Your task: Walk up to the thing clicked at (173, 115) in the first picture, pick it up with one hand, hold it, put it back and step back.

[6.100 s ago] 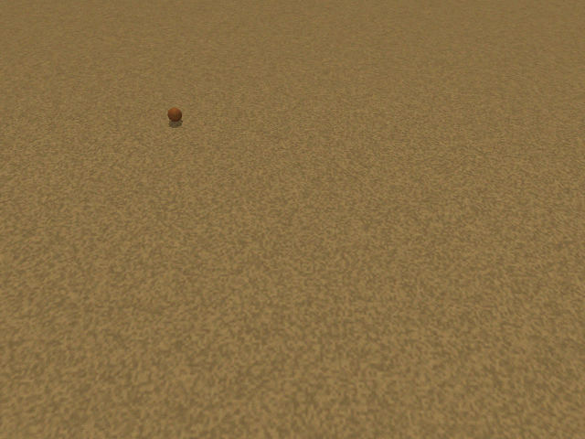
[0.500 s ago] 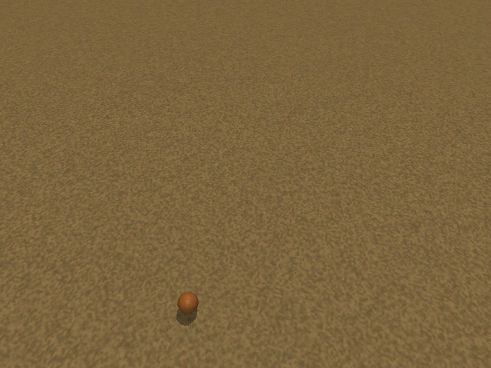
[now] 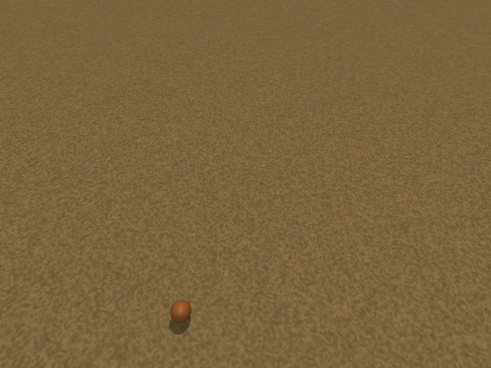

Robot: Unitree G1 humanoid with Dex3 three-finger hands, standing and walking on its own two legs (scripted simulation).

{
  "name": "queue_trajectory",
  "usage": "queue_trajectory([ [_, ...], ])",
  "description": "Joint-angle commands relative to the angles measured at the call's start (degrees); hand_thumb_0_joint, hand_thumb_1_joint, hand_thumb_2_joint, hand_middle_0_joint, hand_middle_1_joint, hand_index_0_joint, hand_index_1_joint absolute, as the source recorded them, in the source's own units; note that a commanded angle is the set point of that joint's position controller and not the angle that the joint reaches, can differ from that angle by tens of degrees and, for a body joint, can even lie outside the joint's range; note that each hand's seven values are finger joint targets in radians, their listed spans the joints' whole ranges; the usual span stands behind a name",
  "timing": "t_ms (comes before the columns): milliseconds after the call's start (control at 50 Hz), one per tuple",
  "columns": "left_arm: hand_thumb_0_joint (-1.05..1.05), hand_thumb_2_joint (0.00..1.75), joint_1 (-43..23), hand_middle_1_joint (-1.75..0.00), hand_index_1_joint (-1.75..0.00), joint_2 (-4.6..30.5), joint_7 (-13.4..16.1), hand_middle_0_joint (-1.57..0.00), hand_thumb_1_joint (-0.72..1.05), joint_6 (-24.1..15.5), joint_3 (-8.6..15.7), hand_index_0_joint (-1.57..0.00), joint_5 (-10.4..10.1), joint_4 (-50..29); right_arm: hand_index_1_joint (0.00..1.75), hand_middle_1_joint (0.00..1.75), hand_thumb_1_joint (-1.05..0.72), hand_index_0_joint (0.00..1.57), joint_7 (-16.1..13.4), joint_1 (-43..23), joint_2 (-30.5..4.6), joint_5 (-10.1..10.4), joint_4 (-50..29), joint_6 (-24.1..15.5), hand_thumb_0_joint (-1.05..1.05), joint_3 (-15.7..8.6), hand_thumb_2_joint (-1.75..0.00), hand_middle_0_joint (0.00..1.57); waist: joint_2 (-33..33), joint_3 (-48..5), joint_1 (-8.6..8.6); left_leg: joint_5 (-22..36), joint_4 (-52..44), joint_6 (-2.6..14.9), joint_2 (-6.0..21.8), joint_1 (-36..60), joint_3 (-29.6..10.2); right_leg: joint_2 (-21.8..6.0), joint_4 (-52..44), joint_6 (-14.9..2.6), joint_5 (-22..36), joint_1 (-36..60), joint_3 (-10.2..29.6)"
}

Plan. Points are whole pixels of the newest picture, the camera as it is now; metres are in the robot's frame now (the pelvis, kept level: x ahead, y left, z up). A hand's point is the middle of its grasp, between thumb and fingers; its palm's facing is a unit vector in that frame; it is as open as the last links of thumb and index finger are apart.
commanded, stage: walk up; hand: left
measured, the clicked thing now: (180, 311) +0.47 +0.23 -0.74
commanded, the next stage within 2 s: stand in 0.64 s
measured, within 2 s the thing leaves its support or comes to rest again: neither
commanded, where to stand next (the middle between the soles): +0.03 +0.00 m, yaw +1 degrees
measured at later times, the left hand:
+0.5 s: hand out of the picture +0.08 +0.25 -0.16, palm faces -0.03 -0.94 -0.33, open 7.3 cm
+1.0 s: hand out of the picture +0.08 +0.26 -0.15, palm faces -0.03 -0.94 -0.35, open 7.3 cm
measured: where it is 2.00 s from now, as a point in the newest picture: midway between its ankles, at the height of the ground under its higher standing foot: outside the picture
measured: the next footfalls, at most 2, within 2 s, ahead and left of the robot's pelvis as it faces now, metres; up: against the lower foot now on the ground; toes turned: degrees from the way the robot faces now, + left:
none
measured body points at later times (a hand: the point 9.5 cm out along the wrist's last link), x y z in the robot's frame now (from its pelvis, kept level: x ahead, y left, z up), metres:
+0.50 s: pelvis +0.00 +0.00 +0.00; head +0.01 +0.00 +0.45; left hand +0.08 +0.30 -0.13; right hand +0.07 -0.30 -0.13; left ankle -0.02 +0.13 -0.75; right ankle +0.01 -0.12 -0.75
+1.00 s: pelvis +0.00 +0.00 +0.00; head +0.01 +0.00 +0.45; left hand +0.08 +0.30 -0.13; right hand +0.08 -0.30 -0.13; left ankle -0.02 +0.13 -0.75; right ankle +0.01 -0.12 -0.75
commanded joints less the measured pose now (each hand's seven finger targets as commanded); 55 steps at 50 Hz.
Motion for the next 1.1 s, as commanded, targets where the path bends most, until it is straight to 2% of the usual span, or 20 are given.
queue_trajectory([
  [0,0.00,0.90,-2.4,-0.30,-0.30,12.6,0.5,-0.20,0.90,-1.3,2.6,-0.20,0.1,-3.0,0.30,0.30,-0.90,0.20,-1.0,-2.6,-12.1,0.0,-3.3,-1.2,0.00,-2.4,-0.90,0.20,0.6,-5.7,0.36,9.6,-3.3,2.40,5.6,-0.5,-4.0,-6.4,-2.1,-1.47,10.1,3.7,5.3],
  [80,0.00,0.90,-2.3,-0.30,-0.30,12.3,0.5,-0.20,0.90,-1.3,2.6,-0.20,0.0,-3.1,0.30,0.30,-0.90,0.20,-1.0,-2.1,-12.0,0.0,-3.4,-1.2,0.00,-2.3,-0.90,0.20,0.7,-6.0,0.30,9.8,-3.2,2.46,5.5,-0.3,-3.8,-6.3,-2.5,-1.26,10.7,3.8,5.5],
  [380,0.00,0.90,-1.7,-0.30,-0.30,12.0,0.5,-0.20,0.90,-1.1,2.8,-0.20,0.1,-3.1,0.30,0.30,-0.90,0.20,-1.0,-0.8,-11.9,-0.1,-3.3,-1.0,0.00,-2.7,-0.90,0.20,0.0,-4.3,-0.05,6.2,-3.6,2.55,5.2,-0.2,-3.9,-5.6,-3.0,-1.44,7.1,1.9,6.1],
  [440,0.00,0.90,-1.0,-0.30,-0.30,11.9,0.5,-0.20,0.90,-1.0,2.7,-0.20,0.2,-3.0,0.30,0.30,-0.90,0.20,-0.9,-1.3,-11.9,-0.1,-3.5,-1.0,0.00,-2.6,-0.90,0.20,0.2,-3.8,0.33,5.9,-3.9,2.65,5.3,-0.2,-4.0,-5.5,-3.0,-1.29,7.0,1.5,6.1],
  [560,0.00,0.90,-0.6,-0.30,-0.30,11.6,0.6,-0.20,0.90,-1.2,2.7,-0.20,0.1,-3.3,0.30,0.30,-0.90,0.20,-1.0,-0.8,-11.9,-0.1,-3.5,-1.0,0.00,-2.8,-0.90,0.20,0.4,-5.4,0.21,9.5,-3.7,2.61,5.8,1.5,-3.5,-5.8,-2.2,-1.39,11.1,2.5,5.9],
  [600,0.00,0.90,-0.9,-0.30,-0.30,11.8,0.7,-0.20,0.90,-1.1,2.7,-0.20,0.2,-3.4,0.30,0.30,-0.90,0.20,-1.0,-0.8,-11.7,-0.1,-3.6,-1.0,0.00,-2.8,-0.90,0.20,0.3,-4.5,0.05,8.8,-3.8,2.54,5.6,0.8,-3.5,-5.8,-2.5,-1.37,10.8,2.2,6.2],
  [620,0.00,0.90,-1.4,-0.30,-0.30,12.6,0.9,-0.20,0.90,-1.4,2.5,-0.20,-0.2,-3.6,0.30,0.30,-0.90,0.20,-1.1,-2.2,-11.3,0.0,-3.6,-0.7,0.00,-2.4,-0.90,0.20,0.9,-3.8,0.26,12.6,-3.8,1.91,6.5,0.5,-4.2,-7.0,-2.7,-1.41,13.5,1.8,6.3],
  [640,0.00,0.90,-1.4,-0.30,-0.30,12.6,1.0,-0.20,0.90,-1.5,2.5,-0.20,-0.3,-3.4,0.30,0.30,-0.90,0.20,-1.0,-2.1,-11.3,0.1,-3.7,-0.6,0.00,-2.5,-0.90,0.20,1.0,-4.5,0.10,14.1,-3.7,1.87,6.6,1.0,-4.3,-7.0,-2.5,-1.39,14.6,2.7,6.1],
  [680,0.00,0.90,-0.9,-0.30,-0.30,12.4,1.1,-0.20,0.90,-1.5,2.4,-0.20,-0.4,-3.1,0.30,0.30,-0.90,0.20,-1.0,-2.0,-11.6,0.1,-3.4,-0.4,0.00,-2.4,-0.90,0.20,1.3,-4.1,0.26,12.3,-4.1,1.85,6.3,0.6,-4.0,-6.9,-3.2,-1.12,13.3,2.7,6.0],
  [760,0.00,0.90,-1.0,-0.30,-0.30,12.6,1.1,-0.20,0.90,-1.6,2.3,-0.20,-0.2,-3.0,0.30,0.30,-0.90,0.20,-0.9,-1.7,-11.2,0.2,-3.2,-0.4,0.00,-2.1,-0.90,0.20,0.7,-5.5,0.04,12.6,-4.4,1.69,6.5,1.5,-4.2,-7.2,-3.2,-1.34,13.7,3.7,6.0],
  [820,0.00,0.90,-0.9,-0.30,-0.30,12.4,1.1,-0.20,0.90,-1.6,2.0,-0.20,-0.2,-2.9,0.30,0.30,-0.90,0.20,-0.8,-2.2,-11.4,0.1,-3.1,-0.2,0.00,-2.2,-0.90,0.20,0.9,-4.9,0.17,9.2,-5.0,1.62,6.4,0.7,-4.4,-7.1,-4.0,-1.05,9.9,3.0,5.9],
  [880,0.00,0.90,-0.8,-0.30,-0.30,12.6,1.1,-0.20,0.90,-1.5,2.0,-0.20,0.0,-2.8,0.30,0.30,-0.90,0.20,-0.7,-2.4,-11.3,0.1,-3.0,-0.2,0.00,-2.2,-0.90,0.20,0.2,-5.3,0.04,9.7,-5.0,1.80,6.5,1.4,-4.7,-6.9,-4.1,-1.13,9.9,2.7,5.4],
  [940,0.00,0.90,-1.1,-0.30,-0.30,12.7,1.1,-0.20,0.90,-1.6,2.1,-0.20,0.0,-2.9,0.30,0.30,-0.90,0.20,-0.6,-1.9,-11.4,0.0,-2.9,-0.2,0.00,-2.1,-0.90,0.20,0.2,-4.8,-0.04,7.1,-5.2,1.99,6.2,0.4,-4.5,-7.2,-4.6,-1.11,8.7,2.7,6.0],
  [1000,0.00,0.90,-0.6,-0.30,-0.30,12.8,1.0,-0.20,0.90,-1.6,1.9,-0.20,-0.1,-2.9,0.30,0.30,-0.90,0.20,-0.5,-2.2,-11.3,0.1,-2.8,-0.3,0.00,-2.1,-0.90,0.20,0.3,-4.1,0.14,7.0,-5.3,1.76,6.4,1.2,-4.8,-7.0,-4.8,-1.11,7.4,1.2,5.8],
  [1080,0.00,0.90,-0.4,-0.30,-0.30,12.8,1.1,-0.20,0.90,-1.7,1.9,-0.20,0.0,-3.1,0.30,0.30,-0.90,0.20,-0.5,-1.9,-11.7,0.0,-2.7,-0.3,0.00,-2.3,-0.90,0.20,0.5,-5.1,0.13,9.4,-4.6,1.86,6.5,1.6,-4.7,-7.3,-4.7,-1.09,10.1,1.9,6.0],
])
